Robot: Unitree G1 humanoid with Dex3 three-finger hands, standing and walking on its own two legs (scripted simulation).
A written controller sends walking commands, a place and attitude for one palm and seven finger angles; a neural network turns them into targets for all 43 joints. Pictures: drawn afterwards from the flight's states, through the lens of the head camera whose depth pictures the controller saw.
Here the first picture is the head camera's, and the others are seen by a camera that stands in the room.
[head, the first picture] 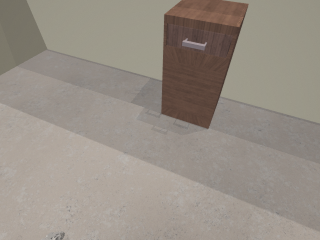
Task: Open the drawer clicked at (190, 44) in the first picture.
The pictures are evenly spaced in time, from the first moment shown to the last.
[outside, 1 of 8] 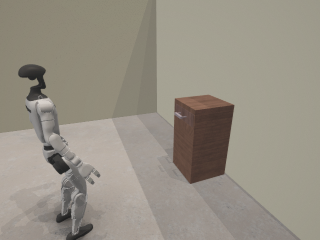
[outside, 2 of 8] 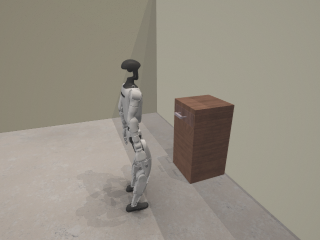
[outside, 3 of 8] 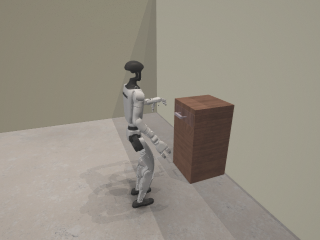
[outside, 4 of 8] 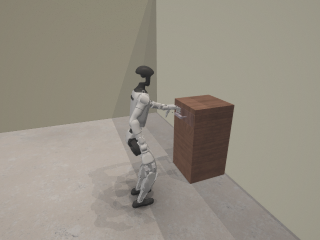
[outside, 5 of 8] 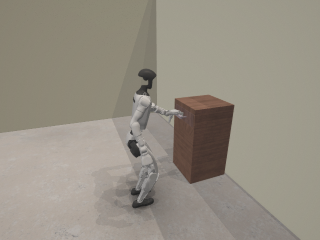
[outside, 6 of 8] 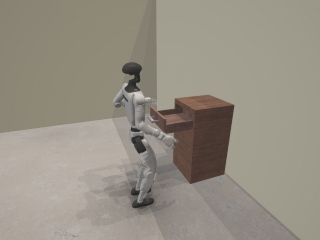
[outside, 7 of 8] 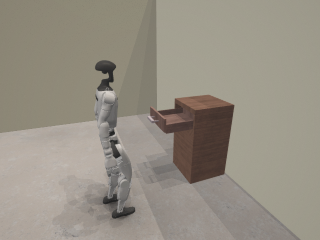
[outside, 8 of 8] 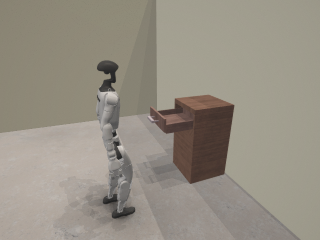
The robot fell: no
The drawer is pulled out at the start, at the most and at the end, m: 0.00 0.30 0.30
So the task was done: yes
